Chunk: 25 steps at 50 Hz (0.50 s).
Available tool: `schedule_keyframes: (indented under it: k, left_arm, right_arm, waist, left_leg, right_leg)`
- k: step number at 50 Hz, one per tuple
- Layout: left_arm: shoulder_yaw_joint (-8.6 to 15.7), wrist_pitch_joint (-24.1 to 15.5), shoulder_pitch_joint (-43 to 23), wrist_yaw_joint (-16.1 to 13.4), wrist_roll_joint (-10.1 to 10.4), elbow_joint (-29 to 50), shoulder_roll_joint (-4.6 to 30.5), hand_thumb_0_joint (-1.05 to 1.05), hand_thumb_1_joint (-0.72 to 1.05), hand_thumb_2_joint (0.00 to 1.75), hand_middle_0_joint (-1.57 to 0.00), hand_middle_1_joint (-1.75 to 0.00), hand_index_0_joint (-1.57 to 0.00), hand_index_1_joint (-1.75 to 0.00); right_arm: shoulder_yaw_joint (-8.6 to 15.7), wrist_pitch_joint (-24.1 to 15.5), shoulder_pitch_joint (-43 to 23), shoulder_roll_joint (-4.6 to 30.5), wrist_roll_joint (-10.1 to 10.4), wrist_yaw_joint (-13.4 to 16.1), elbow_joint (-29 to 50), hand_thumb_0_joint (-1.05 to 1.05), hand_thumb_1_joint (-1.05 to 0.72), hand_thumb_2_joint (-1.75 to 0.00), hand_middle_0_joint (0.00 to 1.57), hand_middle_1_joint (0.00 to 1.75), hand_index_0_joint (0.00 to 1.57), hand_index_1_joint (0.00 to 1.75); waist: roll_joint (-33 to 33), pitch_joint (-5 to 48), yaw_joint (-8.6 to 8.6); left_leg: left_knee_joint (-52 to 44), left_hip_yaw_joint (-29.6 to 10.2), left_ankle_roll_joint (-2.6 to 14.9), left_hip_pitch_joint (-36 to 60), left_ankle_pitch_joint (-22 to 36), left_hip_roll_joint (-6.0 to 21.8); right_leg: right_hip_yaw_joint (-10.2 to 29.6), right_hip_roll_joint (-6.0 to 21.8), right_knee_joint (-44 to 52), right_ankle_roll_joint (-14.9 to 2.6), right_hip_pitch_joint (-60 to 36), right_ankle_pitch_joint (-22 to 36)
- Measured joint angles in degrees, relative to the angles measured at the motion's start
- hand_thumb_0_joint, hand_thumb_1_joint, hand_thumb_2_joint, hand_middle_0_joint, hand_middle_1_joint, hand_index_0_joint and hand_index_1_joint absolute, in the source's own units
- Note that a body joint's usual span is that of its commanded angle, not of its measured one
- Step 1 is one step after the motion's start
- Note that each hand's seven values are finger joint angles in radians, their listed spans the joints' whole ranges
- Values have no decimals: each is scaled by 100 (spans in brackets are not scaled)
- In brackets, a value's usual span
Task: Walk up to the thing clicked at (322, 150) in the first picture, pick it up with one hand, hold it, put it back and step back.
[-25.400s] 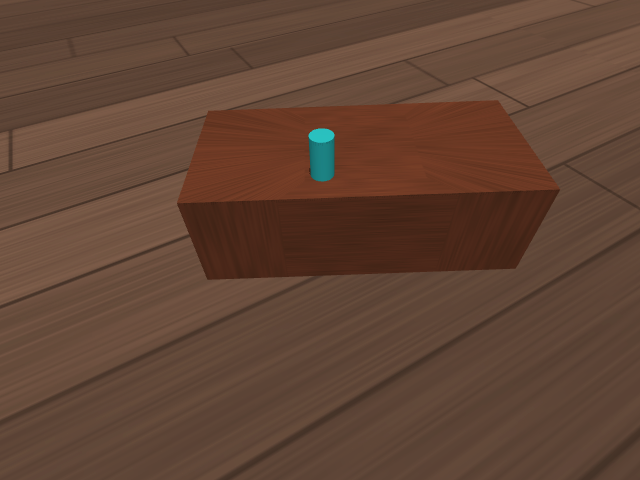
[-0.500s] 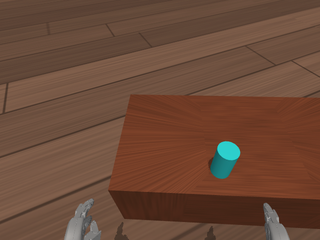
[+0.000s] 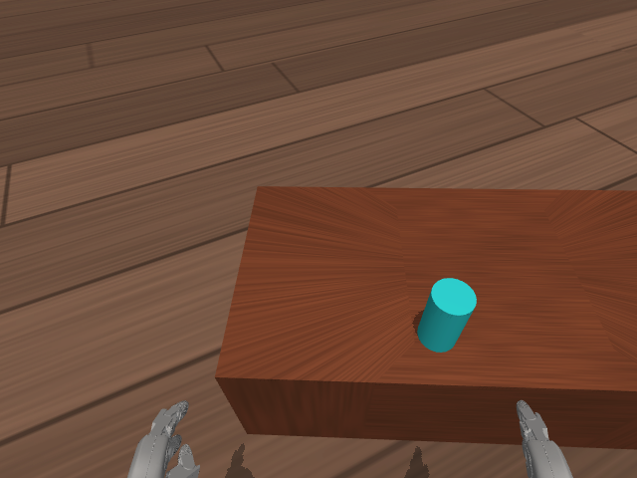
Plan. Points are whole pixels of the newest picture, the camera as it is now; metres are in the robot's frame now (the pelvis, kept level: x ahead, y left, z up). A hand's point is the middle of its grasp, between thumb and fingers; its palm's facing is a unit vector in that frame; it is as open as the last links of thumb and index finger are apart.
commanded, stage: stand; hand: right
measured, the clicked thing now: (444, 316) +0.48 -0.21 -0.23
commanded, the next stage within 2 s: none
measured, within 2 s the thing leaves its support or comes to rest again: neither
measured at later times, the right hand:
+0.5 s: hand out of the picture +0.07 -0.25 -0.11, palm faces -0.02 +0.93 -0.36, open 8.1 cm
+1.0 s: hand out of the picture +0.04 -0.25 -0.10, palm faces -0.02 +0.94 -0.35, open 7.4 cm
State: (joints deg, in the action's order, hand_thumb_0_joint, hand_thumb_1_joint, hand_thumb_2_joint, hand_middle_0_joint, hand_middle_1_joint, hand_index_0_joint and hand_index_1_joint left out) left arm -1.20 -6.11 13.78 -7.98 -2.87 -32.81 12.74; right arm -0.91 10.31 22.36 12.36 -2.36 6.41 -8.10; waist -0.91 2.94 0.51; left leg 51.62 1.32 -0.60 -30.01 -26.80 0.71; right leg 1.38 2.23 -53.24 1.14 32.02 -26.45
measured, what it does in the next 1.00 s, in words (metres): rises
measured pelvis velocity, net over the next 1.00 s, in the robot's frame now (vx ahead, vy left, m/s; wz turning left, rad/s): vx -0.01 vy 0.00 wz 0.00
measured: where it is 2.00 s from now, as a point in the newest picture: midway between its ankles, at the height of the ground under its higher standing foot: outside the picture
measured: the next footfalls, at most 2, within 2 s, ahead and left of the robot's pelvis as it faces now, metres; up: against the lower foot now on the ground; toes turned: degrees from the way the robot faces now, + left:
none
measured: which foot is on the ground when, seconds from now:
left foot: down 0.00-1.00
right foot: down 0.00-1.00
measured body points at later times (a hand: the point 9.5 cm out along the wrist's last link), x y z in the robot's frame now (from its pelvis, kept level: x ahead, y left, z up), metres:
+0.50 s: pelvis +0.00 -0.01 +0.04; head +0.01 -0.01 +0.49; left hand +0.08 +0.28 -0.09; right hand +0.07 -0.30 -0.09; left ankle +0.00 +0.13 -0.69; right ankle +0.01 -0.13 -0.69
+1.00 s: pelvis -0.01 +0.00 +0.06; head -0.02 +0.00 +0.50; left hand +0.05 +0.30 -0.09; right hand +0.04 -0.30 -0.08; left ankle +0.00 +0.13 -0.69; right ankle +0.01 -0.13 -0.69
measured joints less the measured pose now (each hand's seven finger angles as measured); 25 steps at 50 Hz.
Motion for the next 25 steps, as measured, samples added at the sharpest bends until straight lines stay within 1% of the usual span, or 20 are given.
schedule_keyframes:
  k: [1,2,3,5,8,11,16,21,25]
  left_arm:
    - [-18,91,-110,140,-121,-225,82,1,90,90,-21,-30,-20,-30]
    - [-27,191,-208,263,-193,-429,161,1,90,90,-21,-30,-20,-30]
    - [-15,275,-292,363,-212,-604,228,1,90,90,-21,-30,-21,-30]
    - [41,387,-395,521,-162,-856,347,1,90,90,-21,-30,-21,-30]
    - [150,466,-388,654,-60,-1109,501,1,90,90,-21,-30,-21,-30]
    - [237,518,-319,712,-27,-1397,622,1,90,90,-21,-30,-21,-30]
    - [293,572,-227,730,18,-1866,694,1,90,90,-21,-30,-20,-30]
    - [268,620,-264,740,84,-2257,641,1,90,90,-21,-30,-20,-30]
    - [220,627,-341,746,127,-2535,561,1,90,90,-21,-30,-20,-30]
  right_arm:
    - [-21,-219,-211,108,-95,-118,-468,-1,54,-5,6,6,6,6]
    - [-19,-381,-390,205,-152,-220,-900,-1,52,-7,8,7,7,7]
    - [8,-511,-532,289,-179,-303,-1278,-1,50,-9,9,9,9,9]
    - [89,-710,-695,432,-157,-421,-1879,-1,43,-16,12,14,11,13]
    - [210,-868,-766,583,-94,-498,-2549,-1,28,-30,15,20,15,19]
    - [283,-956,-775,649,-79,-510,-3099,-1,10,-48,17,24,17,24]
    - [287,-1062,-774,668,-58,-503,-3809,-1,-26,-71,19,28,19,27]
    - [223,-1105,-849,620,-24,-493,-4380,0,-60,-83,20,29,20,29]
    - [165,-1120,-941,581,8,-484,-4766,0,-76,-87,20,30,20,29]
  waist:
    - [32,-83,-29]
    - [53,-141,-47]
    - [67,-196,-55]
    - [90,-297,-48]
    - [114,-356,-24]
    - [111,-368,-18]
    - [102,-406,-35]
    - [77,-473,-42]
    - [68,-511,-51]
  left_leg:
    - [-22,-14,9,92,6,29]
    - [-50,-25,13,162,18,51]
    - [-84,-34,10,227,34,66]
    - [-164,-56,-3,351,72,89]
    - [-323,-75,-23,515,137,119]
    - [-528,-77,-39,703,211,136]
    - [-920,-85,-65,1055,370,148]
    - [-1410,-82,-84,1416,605,153]
    - [-1824,-83,-93,1704,815,159]
  right_leg:
    - [-18,-30,66,-18,-111,32]
    - [-32,-52,126,-30,-196,62]
    - [-42,-67,181,-36,-272,89]
    - [-68,-89,299,-41,-417,142]
    - [-93,-119,493,-50,-600,222]
    - [-101,-137,696,-63,-787,295]
    - [-122,-151,1070,-82,-1136,438]
    - [-132,-158,1544,-90,-1492,662]
    - [-144,-168,1971,-90,-1789,875]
